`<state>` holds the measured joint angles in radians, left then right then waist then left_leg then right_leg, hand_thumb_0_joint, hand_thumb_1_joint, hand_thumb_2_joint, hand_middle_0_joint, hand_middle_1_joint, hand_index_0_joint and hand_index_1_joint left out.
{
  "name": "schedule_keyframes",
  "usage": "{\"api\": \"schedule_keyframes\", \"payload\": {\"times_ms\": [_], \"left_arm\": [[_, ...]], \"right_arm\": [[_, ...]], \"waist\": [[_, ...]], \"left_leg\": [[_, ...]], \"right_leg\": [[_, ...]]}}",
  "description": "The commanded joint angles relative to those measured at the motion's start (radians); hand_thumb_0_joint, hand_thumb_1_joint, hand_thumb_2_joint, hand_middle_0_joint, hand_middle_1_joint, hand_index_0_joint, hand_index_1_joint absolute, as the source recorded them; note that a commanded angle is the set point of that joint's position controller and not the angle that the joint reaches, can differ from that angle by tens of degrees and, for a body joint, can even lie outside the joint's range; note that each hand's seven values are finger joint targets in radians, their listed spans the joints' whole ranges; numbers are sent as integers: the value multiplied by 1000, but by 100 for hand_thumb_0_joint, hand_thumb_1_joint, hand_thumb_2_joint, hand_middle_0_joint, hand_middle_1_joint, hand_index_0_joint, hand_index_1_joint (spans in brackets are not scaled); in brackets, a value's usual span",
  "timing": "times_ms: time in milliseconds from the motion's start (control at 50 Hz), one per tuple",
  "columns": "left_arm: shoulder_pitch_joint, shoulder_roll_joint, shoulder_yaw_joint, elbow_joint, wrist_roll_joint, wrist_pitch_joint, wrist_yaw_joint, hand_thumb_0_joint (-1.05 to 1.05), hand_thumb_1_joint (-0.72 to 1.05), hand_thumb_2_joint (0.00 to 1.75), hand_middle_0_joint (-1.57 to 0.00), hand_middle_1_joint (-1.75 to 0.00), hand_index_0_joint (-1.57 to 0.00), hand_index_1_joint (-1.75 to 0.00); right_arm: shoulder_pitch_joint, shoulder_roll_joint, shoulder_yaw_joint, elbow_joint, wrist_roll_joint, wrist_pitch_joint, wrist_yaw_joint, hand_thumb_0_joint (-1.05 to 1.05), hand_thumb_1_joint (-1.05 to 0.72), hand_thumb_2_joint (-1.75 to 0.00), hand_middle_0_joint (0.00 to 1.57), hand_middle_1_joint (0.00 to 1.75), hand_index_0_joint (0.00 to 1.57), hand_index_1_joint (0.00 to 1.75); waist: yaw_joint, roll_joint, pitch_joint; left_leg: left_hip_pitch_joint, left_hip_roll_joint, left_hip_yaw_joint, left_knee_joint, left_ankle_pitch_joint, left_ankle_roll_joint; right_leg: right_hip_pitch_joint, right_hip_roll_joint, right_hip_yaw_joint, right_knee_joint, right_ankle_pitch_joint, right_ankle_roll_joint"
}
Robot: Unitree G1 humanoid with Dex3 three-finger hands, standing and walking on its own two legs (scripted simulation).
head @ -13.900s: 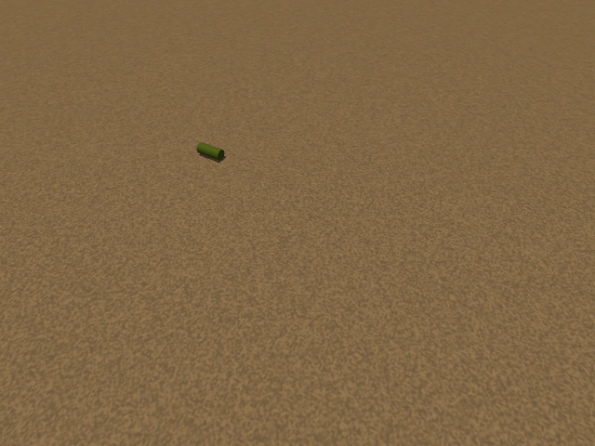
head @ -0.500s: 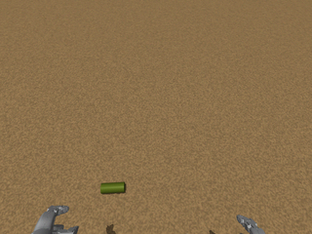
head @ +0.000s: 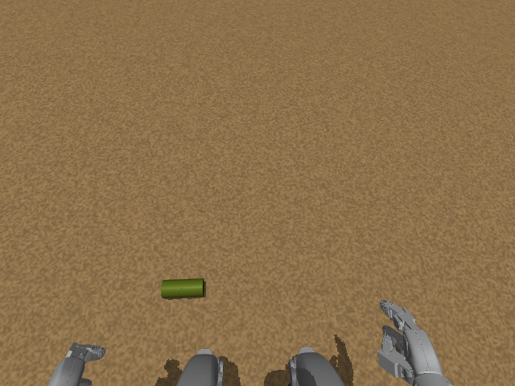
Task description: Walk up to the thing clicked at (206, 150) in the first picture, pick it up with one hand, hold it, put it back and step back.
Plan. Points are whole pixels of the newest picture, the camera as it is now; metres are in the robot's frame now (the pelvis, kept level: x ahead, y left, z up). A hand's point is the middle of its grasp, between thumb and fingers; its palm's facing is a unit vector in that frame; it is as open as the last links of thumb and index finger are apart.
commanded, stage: rise first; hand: left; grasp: from above
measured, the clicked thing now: (183, 288) +0.44 +0.23 -0.66
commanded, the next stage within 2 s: none
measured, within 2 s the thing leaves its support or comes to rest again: neither
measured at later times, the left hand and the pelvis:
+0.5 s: hand (123, 348) +0.22 +0.28 -0.29, palm faces -0.42 -0.52 -0.74, open 14.1 cm; pelvis -0.04 -0.01 -0.15, yaw +0 degrees
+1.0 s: hand (144, 308) +0.33 +0.29 -0.43, palm faces -0.46 -0.12 -0.88, open 14.0 cm; pelvis -0.10 +0.00 -0.30, yaw -4 degrees
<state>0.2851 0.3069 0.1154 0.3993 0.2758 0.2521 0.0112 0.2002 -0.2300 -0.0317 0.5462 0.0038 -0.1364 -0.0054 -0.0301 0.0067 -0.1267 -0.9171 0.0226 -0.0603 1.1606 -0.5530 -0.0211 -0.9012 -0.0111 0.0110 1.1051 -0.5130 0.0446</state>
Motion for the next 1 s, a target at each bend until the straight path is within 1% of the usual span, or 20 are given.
{"api": "schedule_keyframes", "payload": {"times_ms": [0,60,120,200,240,320,400,460,500,560,580,660,680,720,740,760,820,860,920,980], "left_arm": [[81,160,63,-186,20,-10,20,0,-58,95,-9,-107,-10,-106],[43,175,60,-227,26,-11,26,0,-59,94,-10,-107,-10,-106],[-34,192,58,-160,67,-35,32,0,-59,95,-10,-104,-10,-104],[-140,210,53,-50,151,-112,39,0,-58,96,-10,-104,-10,-104],[-200,218,42,-10,198,-163,47,0,-56,96,-10,-103,-10,-103],[-334,294,66,33,296,-256,81,0,-55,96,-12,-103,-12,-103],[-437,374,98,91,375,-309,109,0,-56,98,-11,-104,-10,-104],[-546,397,94,160,433,-333,124,0,-57,100,-9,-107,-8,-107],[-618,442,112,205,472,-349,132,0,-56,99,-10,-106,-10,-106],[-768,464,88,263,530,-383,133,0,-56,99,-10,-106,-10,-106],[-804,496,102,299,548,-394,134,0,-54,98,-10,-106,-10,-106],[-915,556,105,409,623,-441,144,0,-52,100,-8,-105,-9,-105],[-972,562,93,406,640,-454,147,0,-51,100,-7,-106,-8,-105],[-1015,607,109,461,669,-473,161,0,-51,101,-6,-106,-7,-105],[-1036,615,111,452,685,-484,169,0,-52,102,-6,-106,-6,-105],[-1063,617,103,479,706,-492,178,0,-52,102,-5,-106,-6,-105],[-1158,642,98,493,754,-516,204,0,-53,103,-6,-104,-6,-104],[-1197,657,95,543,781,-525,226,0,-53,103,-6,-101,-6,-101],[-1240,698,101,615,832,-534,261,0,-55,104,-6,-98,-5,-99],[-1312,701,75,639,876,-543,284,0,-53,103,-7,-96,-7,-97]], "right_arm": [[7,-146,-63,-151,5,-52,-17,0,-95,-91,20,30,20,30],[5,-145,-60,-158,6,-60,-18,0,-97,-92,20,30,20,30],[-11,-151,-56,-149,4,-73,-18,0,-95,-91,20,30,20,30],[-29,-164,-56,-122,1,-93,0,0,-94,-91,20,30,20,30],[-35,-177,-66,-108,1,-105,12,0,-92,-90,20,30,20,30],[-48,-195,-70,-73,4,-114,23,0,-93,-91,20,30,20,30],[-44,-218,-86,-27,3,-103,31,0,-92,-91,20,30,20,30],[-20,-222,-92,6,-1,-88,37,0,-92,-91,20,30,20,30],[-7,-229,-98,26,-4,-76,42,0,-92,-91,20,30,20,30],[11,-229,-103,52,-12,-57,49,0,-93,-91,20,30,20,30],[27,-234,-105,65,-16,-49,51,0,-92,-91,20,30,20,30],[54,-241,-106,93,-26,-21,60,0,-89,-90,20,30,20,30],[45,-242,-106,81,-28,-16,62,0,-88,-90,20,30,20,30],[66,-243,-100,100,-33,1,64,0,-88,-90,20,30,20,30],[55,-248,-99,85,-35,8,67,0,-88,-90,20,30,20,30],[69,-248,-96,104,-38,18,68,0,-88,-90,20,30,20,30],[85,-254,-90,113,-49,42,73,0,-88,-90,20,30,20,30],[93,-259,-84,121,-55,59,77,0,-89,-90,20,30,20,30],[98,-261,-71,137,-67,78,80,0,-89,-90,20,30,20,30],[101,-262,-61,137,-79,89,86,0,-89,-90,20,30,20,30]], "waist": [[5,83,-257],[-11,72,-269],[-26,49,-233],[-25,71,-272],[-23,68,-303],[-12,105,-419],[9,124,-525],[-5,95,-573],[5,78,-612],[-13,57,-634],[-16,40,-649],[-13,34,-655],[-24,37,-648],[-29,36,-634],[-22,51,-647],[-35,70,-639],[-47,139,-655],[-72,131,-613],[-78,153,-596],[-99,192,-595]], "left_leg": [[152,0,18,-128,352,13],[107,-9,29,-78,346,18],[11,-11,23,-23,272,23],[-103,-18,22,89,238,19],[-166,-21,19,141,173,18],[-247,-26,19,250,184,14],[-314,-27,26,357,223,18],[-410,-34,38,449,220,27],[-470,-38,54,514,211,34],[-564,-39,59,586,149,41],[-589,-39,62,609,146,44],[-670,-41,63,661,51,47],[-699,-41,62,673,20,47],[-745,-44,67,701,-9,51],[-733,-43,62,701,-15,48],[-732,-43,56,708,-33,46],[-706,-44,39,726,-34,39],[-753,-48,34,744,-80,45],[-768,-52,40,778,-88,46],[-774,-57,39,802,-78,45]], "right_leg": [[82,21,-54,-62,249,-59],[63,21,-50,-40,263,-57],[-23,21,-51,11,209,-56],[-167,20,-45,146,171,-63],[-247,19,-41,208,120,-63],[-361,16,-36,337,132,-66],[-451,19,-37,440,156,-70],[-492,23,-40,496,166,-67],[-496,24,-34,524,169,-63],[-538,25,-38,570,129,-59],[-532,23,-40,584,133,-58],[-605,27,-56,633,24,-59],[-631,29,-61,646,-9,-60],[-649,32,-65,664,-44,-58],[-672,33,-73,681,-54,-61],[-716,35,-81,700,-72,-65],[-791,36,-100,755,-68,-72],[-833,37,-110,769,-109,-72],[-881,38,-113,794,-117,-73],[-914,36,-121,823,-100,-76]]}}
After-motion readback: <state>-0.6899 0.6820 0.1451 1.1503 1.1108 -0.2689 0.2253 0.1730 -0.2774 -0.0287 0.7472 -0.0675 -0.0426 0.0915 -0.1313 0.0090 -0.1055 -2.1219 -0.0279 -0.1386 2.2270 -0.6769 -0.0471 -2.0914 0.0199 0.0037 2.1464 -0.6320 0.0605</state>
